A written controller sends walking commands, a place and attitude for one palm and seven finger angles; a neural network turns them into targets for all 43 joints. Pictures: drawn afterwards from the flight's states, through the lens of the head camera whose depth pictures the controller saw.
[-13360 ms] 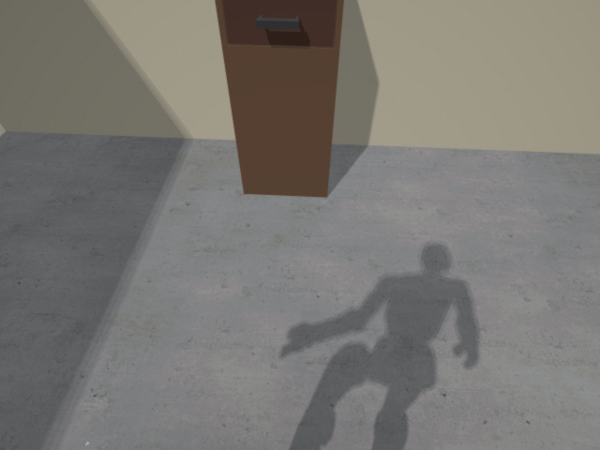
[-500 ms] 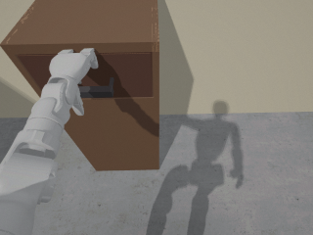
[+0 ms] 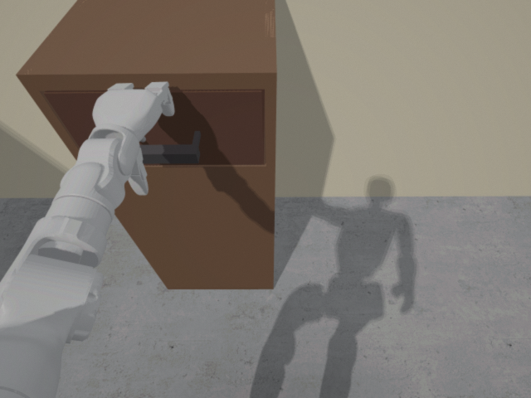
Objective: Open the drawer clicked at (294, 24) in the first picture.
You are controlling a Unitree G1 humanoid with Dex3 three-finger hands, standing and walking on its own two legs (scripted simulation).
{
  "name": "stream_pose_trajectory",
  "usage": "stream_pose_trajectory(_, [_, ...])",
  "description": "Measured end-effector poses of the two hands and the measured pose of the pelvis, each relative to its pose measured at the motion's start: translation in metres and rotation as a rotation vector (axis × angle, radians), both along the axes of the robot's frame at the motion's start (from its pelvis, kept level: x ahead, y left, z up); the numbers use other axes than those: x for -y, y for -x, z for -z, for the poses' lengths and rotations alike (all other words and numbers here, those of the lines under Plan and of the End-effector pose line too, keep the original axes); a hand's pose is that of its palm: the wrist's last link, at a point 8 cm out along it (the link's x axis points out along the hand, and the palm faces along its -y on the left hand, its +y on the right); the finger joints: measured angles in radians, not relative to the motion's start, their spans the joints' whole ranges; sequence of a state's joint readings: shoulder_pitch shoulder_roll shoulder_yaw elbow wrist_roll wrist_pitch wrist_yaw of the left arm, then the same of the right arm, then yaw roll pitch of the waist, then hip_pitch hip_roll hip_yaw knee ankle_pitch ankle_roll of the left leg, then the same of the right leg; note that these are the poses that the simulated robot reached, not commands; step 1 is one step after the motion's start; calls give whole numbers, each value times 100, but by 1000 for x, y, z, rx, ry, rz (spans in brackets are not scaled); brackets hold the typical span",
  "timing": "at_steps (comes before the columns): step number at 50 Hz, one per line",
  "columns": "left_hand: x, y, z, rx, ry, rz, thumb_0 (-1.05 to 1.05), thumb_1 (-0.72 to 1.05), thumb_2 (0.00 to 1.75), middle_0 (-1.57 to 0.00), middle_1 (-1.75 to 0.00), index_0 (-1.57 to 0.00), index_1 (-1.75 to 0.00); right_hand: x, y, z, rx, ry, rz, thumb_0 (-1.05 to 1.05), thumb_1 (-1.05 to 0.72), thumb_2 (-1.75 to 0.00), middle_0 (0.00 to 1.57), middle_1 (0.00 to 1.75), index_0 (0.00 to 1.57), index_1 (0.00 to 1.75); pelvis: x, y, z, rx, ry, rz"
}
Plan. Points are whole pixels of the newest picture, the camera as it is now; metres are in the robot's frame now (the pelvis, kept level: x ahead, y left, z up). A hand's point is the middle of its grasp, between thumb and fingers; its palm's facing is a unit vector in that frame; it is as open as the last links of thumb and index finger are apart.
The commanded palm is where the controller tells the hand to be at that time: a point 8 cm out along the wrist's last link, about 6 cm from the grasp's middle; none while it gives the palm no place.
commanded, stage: lower the fingers behind the handle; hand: left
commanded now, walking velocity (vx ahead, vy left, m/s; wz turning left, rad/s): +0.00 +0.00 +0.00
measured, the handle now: (162, 145) +0.54 +0.18 +0.05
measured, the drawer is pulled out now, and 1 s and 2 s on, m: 0.00 0.00 0.00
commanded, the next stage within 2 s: close the thumb around the handle in 1.68 s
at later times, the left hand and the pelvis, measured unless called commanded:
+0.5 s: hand (143, 154) +0.49 +0.19 +0.09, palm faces -0.04 -0.02 -1.00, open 13.8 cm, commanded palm +0.47 +0.20 +0.14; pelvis +0.00 +0.00 +0.00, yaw -1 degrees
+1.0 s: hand (151, 168) +0.48 +0.19 +0.06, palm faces -0.04 -0.03 -1.00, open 13.8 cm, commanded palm +0.47 +0.19 +0.11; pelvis +0.00 +0.00 -0.01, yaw -1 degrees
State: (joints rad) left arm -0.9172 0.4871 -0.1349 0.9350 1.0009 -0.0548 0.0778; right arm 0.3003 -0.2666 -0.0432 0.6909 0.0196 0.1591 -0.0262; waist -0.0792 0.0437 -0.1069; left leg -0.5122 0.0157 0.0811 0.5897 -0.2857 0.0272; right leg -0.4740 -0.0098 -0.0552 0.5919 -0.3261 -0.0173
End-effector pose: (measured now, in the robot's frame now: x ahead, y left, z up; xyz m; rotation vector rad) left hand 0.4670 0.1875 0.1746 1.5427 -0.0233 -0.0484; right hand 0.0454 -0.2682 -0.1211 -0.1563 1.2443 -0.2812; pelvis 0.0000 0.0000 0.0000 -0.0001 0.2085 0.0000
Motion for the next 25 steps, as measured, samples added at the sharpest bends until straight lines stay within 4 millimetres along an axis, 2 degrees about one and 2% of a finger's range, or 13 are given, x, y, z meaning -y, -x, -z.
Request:
stream_pose_trajectory(7, [2, -7, 5, -19, -8, -16, 0, -49, 30, -32, -120, -31, -120, 3, 20, 1, -42, 2, 33, 1, -90, -89, 20, 30, 21, 30, 0, -1, 0, -9, -1, 10])
stream_pose_trajectory(14, [4, -6, 16, -24, 16, 7, 0, -49, 30, -32, -120, -31, -120, 2, 35, 3, -83, -2, 55, 1, -90, -89, 20, 30, 21, 30, 1, -3, 1, -16, -1, 20])
stream_pose_trajectory(25, [-9, 0, 33, -26, -3, -17, -1, -49, 30, -32, -120, -31, -120, 3, 32, 3, -86, 5, 45, 1, -90, -89, 20, 30, 21, 30, 1, -2, 3, -30, 3, 9])
